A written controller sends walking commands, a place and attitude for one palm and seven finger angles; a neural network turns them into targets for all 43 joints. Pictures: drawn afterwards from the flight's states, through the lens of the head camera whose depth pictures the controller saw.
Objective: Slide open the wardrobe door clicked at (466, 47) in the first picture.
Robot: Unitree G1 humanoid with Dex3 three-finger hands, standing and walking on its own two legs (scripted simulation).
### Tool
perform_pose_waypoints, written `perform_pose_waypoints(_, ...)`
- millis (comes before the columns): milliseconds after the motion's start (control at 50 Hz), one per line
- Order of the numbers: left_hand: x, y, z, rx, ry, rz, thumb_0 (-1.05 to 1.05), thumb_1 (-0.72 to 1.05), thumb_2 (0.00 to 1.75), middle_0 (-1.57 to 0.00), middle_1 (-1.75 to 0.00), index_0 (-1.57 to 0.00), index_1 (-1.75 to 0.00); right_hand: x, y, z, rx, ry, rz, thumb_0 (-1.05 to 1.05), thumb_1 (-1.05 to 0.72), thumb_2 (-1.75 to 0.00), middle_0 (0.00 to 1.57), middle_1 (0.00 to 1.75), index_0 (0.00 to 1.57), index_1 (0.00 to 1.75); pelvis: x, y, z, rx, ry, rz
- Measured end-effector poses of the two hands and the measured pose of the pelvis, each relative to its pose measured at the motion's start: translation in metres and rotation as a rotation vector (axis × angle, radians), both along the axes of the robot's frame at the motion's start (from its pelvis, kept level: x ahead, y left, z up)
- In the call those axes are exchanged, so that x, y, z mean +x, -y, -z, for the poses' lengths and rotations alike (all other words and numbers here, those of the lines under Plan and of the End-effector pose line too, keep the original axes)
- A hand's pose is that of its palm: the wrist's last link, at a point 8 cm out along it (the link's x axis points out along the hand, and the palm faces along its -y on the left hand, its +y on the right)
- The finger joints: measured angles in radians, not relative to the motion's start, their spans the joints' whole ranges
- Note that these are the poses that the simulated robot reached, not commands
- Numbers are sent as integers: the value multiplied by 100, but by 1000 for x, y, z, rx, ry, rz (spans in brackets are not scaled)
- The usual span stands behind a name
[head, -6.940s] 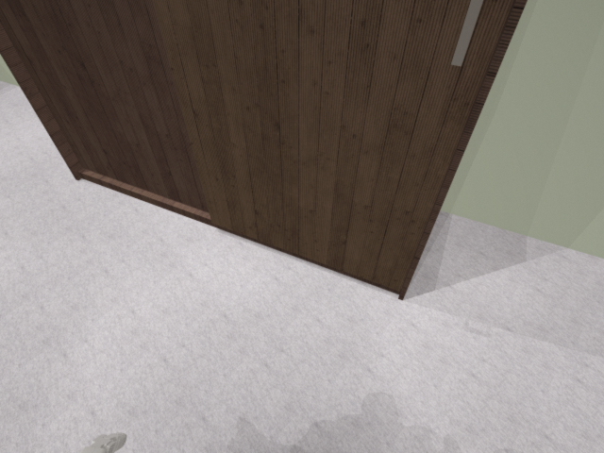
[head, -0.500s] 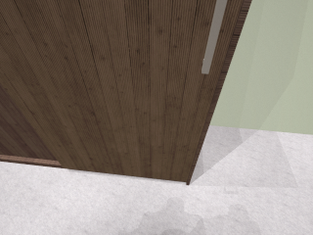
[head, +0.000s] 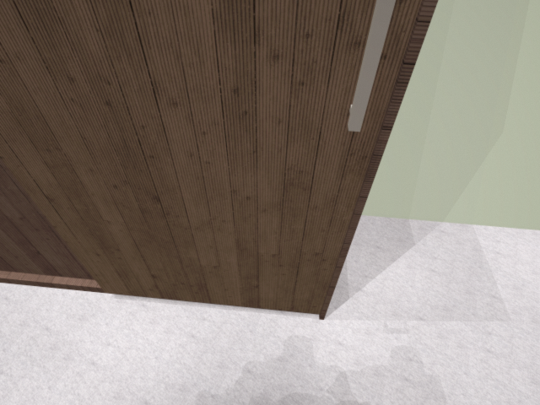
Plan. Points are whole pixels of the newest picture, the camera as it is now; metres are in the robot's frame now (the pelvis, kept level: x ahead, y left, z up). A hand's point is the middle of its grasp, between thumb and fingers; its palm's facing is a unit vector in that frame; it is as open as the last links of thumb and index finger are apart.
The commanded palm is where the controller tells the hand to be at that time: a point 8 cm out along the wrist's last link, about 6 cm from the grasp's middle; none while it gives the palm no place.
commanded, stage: shuffle to correct the standing spot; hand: right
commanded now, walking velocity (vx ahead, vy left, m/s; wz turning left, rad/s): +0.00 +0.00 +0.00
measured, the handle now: (370, 52) +0.55 -0.11 +0.27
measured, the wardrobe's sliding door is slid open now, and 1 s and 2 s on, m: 0.00 0.00 0.00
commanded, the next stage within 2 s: come to a stop and stand still in 0.30 s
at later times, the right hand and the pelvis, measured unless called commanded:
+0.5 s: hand out of the picture +0.01 -0.13 -0.19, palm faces +0.09 +0.99 -0.14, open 7.4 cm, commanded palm none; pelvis +0.06 +0.02 -0.02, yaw -1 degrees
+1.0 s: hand out of the picture +0.09 -0.18 -0.18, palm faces +0.03 +0.97 -0.25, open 7.3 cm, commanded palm none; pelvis +0.05 +0.01 -0.01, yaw +0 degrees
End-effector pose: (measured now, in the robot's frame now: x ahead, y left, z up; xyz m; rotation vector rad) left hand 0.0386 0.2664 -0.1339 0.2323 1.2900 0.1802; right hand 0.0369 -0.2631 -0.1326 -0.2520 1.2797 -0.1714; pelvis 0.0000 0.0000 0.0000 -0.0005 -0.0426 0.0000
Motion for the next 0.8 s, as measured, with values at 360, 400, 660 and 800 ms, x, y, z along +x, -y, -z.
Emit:
perform_pose_waypoints(360, -14, 27, 19, -90, -94, -71, 1, 91, 90, -20, -30, -20, -29, -16, -55, 21, 104, -119, 46, 1, -91, -89, 20, 30, 20, 30, 39, -16, 7, -2, -10, -14)
perform_pose_waypoints(400, -19, 29, 23, -98, -127, -84, 1, 91, 90, -20, -30, -20, -29, -21, -66, 23, 120, -143, 66, 1, -91, -89, 20, 30, 20, 30, 47, -20, 10, 6, -14, -11)
perform_pose_waypoints(660, 26, 47, 15, -54, -146, -72, 1, 92, 90, -20, -30, -20, -29, -29, -90, 32, 194, -269, 158, 1, -91, -89, 20, 30, 20, 30, 80, -9, 10, 22, -26, 15)
perform_pose_waypoints(800, 36, 41, 12, -33, -99, -80, 2, 93, 90, -20, -30, -20, -30, 13, -63, 26, 132, -145, 117, 1, -91, -89, 20, 30, 20, 30, 72, -3, 7, 20, -36, 14)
